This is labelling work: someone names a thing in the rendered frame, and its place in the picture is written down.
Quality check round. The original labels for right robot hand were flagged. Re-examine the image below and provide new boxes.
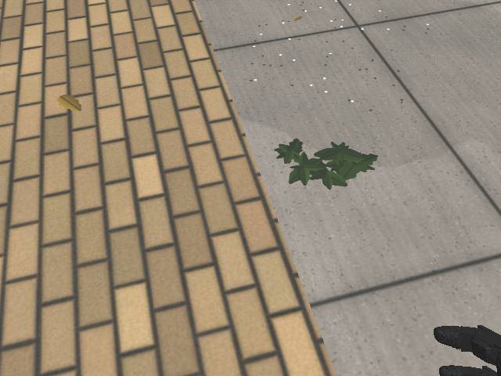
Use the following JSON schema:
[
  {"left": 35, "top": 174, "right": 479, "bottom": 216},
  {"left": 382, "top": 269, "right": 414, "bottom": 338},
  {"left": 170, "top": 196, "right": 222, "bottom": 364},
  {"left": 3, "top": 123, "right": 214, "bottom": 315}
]
[{"left": 434, "top": 325, "right": 501, "bottom": 376}]

